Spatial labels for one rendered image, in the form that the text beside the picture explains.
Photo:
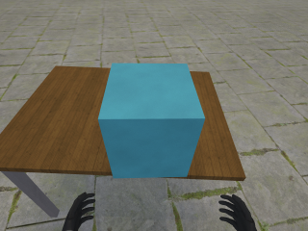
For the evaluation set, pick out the robot left hand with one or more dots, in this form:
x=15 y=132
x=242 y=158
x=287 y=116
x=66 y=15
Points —
x=74 y=217

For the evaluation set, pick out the robot right hand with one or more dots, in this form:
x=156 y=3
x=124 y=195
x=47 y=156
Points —
x=242 y=220

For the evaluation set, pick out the carton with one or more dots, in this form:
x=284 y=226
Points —
x=150 y=120

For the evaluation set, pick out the table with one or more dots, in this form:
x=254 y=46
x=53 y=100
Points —
x=57 y=131

